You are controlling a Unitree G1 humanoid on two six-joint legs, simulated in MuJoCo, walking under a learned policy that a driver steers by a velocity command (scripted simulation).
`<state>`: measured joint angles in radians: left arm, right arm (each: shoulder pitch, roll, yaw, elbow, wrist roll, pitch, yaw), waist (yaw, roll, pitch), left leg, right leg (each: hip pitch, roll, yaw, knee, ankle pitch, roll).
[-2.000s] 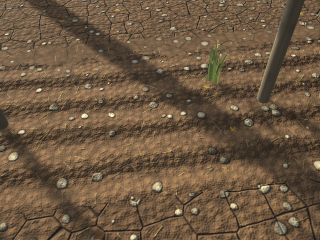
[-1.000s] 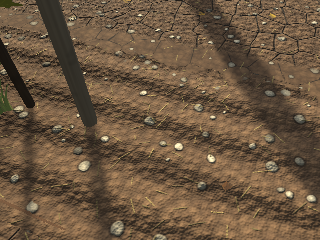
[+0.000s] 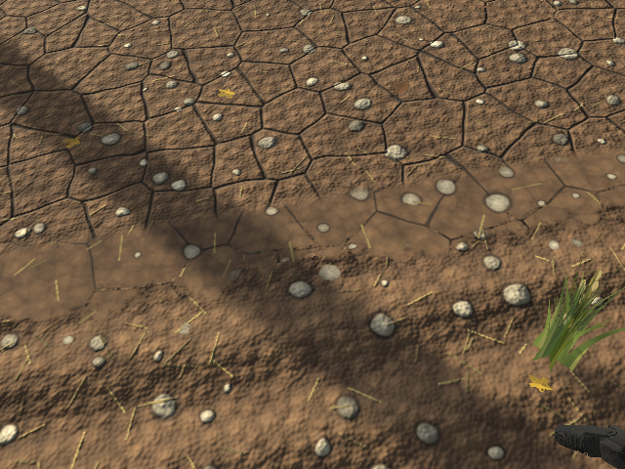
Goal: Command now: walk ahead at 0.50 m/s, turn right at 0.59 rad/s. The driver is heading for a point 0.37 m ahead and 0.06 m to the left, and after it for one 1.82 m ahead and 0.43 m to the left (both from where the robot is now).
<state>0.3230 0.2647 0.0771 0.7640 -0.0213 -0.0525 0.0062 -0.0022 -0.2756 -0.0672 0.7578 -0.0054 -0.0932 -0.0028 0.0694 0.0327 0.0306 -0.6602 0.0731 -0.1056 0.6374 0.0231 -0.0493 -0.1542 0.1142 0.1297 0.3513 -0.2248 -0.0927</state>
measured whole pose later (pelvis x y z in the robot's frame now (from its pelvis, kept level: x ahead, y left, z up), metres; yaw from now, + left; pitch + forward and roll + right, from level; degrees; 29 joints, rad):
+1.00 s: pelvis +0.29 +0.05 -0.02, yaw +16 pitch +2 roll -1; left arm 0.14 0.30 0.08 0.74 -0.01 0.01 0.03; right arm 0.17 -0.31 -0.08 0.66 0.01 0.06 0.01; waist 0.01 -0.01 0.04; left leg -0.32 0.02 0.02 0.59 -0.30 0.02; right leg -0.32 -0.11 -0.15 0.56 -0.25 0.03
